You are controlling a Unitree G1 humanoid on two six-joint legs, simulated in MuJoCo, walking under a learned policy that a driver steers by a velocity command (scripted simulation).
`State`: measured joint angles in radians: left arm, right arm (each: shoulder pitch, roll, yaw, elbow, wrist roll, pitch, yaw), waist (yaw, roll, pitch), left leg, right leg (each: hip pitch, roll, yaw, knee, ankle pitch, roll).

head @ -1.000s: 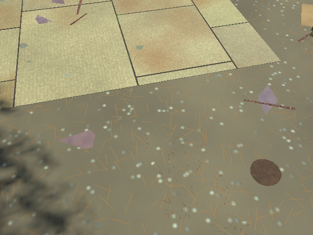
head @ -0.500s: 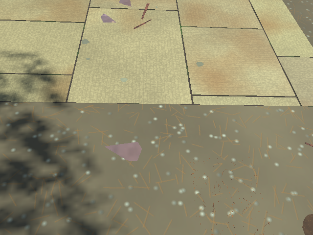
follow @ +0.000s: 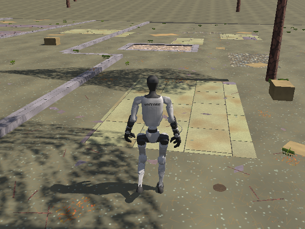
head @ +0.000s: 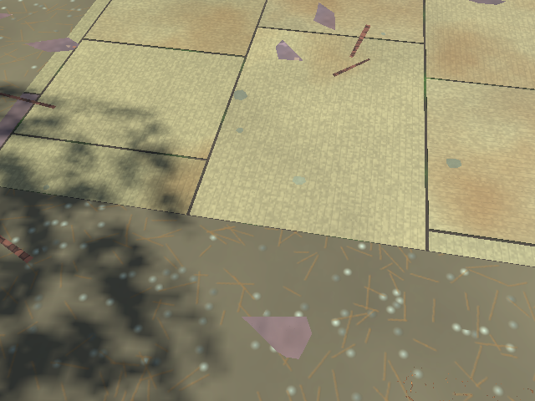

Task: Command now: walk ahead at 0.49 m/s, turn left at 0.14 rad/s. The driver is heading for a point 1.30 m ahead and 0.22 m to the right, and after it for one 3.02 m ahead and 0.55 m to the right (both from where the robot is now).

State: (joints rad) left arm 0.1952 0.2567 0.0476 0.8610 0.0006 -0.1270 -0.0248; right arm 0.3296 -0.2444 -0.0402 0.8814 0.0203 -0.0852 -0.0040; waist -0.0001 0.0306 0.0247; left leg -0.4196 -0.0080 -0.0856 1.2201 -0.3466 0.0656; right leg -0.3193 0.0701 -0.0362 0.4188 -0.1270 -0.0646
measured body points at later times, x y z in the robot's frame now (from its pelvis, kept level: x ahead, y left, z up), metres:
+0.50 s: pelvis +0.28 +0.07 +0.00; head +0.31 +0.08 +0.45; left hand +0.32 +0.34 -0.14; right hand +0.43 -0.19 -0.10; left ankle +0.34 +0.15 -0.74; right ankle +0.17 -0.08 -0.64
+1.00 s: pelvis +0.55 +0.00 -0.02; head +0.59 -0.01 +0.43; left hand +0.79 +0.21 -0.11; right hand +0.52 -0.27 -0.16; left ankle +0.37 +0.16 -0.67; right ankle +0.63 -0.09 -0.74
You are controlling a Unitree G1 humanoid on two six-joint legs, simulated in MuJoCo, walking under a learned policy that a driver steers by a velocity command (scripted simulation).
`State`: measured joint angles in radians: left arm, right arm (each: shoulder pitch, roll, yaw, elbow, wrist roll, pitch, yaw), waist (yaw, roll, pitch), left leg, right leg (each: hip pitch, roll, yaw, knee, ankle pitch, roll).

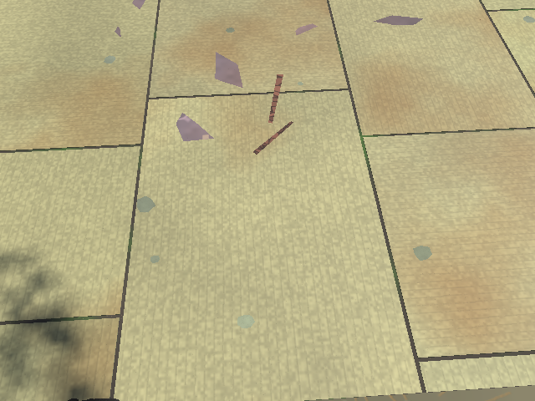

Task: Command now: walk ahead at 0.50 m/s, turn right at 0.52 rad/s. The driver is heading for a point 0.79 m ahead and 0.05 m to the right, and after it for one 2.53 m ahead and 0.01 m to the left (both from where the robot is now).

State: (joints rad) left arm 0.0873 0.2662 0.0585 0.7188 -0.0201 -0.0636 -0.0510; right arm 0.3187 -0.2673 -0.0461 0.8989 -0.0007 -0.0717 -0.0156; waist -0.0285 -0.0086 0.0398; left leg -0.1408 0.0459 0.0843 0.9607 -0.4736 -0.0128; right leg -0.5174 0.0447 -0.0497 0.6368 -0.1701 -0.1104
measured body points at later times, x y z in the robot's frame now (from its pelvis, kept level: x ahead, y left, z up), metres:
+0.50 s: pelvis +0.29 +0.02 +0.01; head +0.32 +0.02 +0.46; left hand +0.39 +0.29 -0.11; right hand +0.44 -0.26 -0.07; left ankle +0.40 +0.10 -0.72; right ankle +0.11 -0.07 -0.67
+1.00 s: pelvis +0.54 -0.07 +0.01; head +0.57 -0.09 +0.46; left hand +0.83 +0.08 -0.06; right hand +0.46 -0.34 -0.13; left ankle +0.41 +0.10 -0.69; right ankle +0.62 -0.20 -0.72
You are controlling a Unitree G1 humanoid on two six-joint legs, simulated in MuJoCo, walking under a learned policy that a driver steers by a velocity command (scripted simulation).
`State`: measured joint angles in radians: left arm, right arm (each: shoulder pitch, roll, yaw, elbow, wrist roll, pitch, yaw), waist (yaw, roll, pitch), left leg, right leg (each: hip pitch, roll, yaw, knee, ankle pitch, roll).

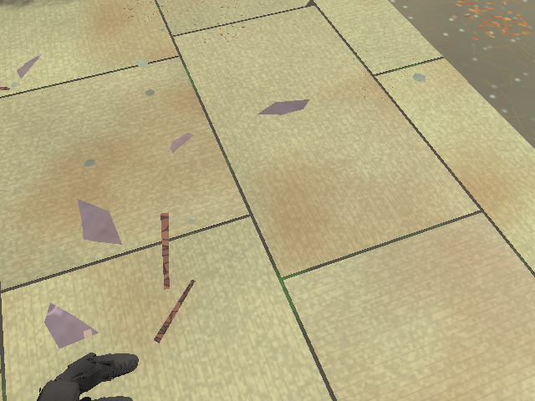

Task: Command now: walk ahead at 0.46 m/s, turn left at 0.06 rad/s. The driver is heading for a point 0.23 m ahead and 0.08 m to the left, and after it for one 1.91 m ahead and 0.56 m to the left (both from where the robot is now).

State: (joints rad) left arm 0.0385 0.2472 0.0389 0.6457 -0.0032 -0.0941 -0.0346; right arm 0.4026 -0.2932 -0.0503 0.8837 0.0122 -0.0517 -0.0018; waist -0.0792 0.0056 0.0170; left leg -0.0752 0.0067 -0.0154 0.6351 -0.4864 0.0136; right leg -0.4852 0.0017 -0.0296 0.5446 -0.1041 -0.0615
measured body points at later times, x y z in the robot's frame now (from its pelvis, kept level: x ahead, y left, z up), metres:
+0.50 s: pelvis +0.17 +0.02 +0.00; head +0.21 +0.04 +0.45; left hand +0.23 +0.32 -0.12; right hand +0.39 -0.21 -0.09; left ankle +0.22 +0.12 -0.73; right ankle +0.11 -0.11 -0.70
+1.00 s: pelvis +0.21 -0.01 +0.01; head +0.24 -0.02 +0.46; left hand +0.19 +0.29 -0.09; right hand +0.49 -0.17 -0.08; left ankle +0.18 +0.11 -0.69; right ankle +0.27 -0.11 -0.72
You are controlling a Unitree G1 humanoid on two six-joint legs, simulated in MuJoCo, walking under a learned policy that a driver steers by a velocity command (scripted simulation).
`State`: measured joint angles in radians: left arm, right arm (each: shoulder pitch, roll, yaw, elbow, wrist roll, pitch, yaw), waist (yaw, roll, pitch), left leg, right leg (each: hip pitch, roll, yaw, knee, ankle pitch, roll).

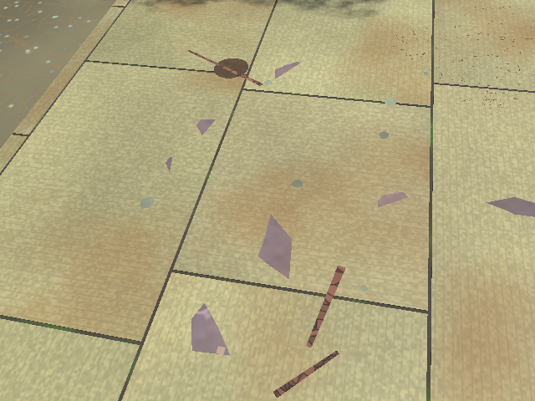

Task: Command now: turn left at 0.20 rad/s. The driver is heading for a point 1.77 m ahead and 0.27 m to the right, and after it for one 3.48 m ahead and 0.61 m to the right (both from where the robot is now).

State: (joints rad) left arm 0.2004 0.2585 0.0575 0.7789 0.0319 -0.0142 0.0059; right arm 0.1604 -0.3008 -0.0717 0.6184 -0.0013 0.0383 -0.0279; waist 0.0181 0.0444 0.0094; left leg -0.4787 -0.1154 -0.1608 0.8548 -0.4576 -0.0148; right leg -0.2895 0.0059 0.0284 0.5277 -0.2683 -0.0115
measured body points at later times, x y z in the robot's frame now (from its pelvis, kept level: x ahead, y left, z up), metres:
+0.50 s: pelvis +0.06 -0.01 +0.00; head +0.08 -0.02 +0.45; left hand +0.24 +0.25 -0.09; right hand +0.07 -0.29 -0.12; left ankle -0.03 +0.14 -0.74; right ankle +0.14 -0.13 -0.72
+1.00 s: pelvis +0.28 -0.03 +0.00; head +0.31 -0.04 +0.45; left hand +0.26 +0.24 -0.12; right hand +0.52 -0.25 -0.08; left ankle +0.47 +0.12 -0.70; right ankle +0.15 -0.13 -0.74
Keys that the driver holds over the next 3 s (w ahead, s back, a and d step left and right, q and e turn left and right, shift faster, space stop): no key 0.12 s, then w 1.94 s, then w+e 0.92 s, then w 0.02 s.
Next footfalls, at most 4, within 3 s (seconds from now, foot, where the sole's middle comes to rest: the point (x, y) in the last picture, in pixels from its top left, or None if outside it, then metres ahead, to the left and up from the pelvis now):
0.22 left None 0.01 0.14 -0.77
0.56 right None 0.19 -0.13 -0.77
1.10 left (259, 386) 0.52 0.10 -0.77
1.62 right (347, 281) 0.82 -0.14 -0.77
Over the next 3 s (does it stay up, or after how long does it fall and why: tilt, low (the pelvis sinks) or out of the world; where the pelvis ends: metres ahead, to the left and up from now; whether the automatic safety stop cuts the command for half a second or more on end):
stays up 1.39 -0.10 0.01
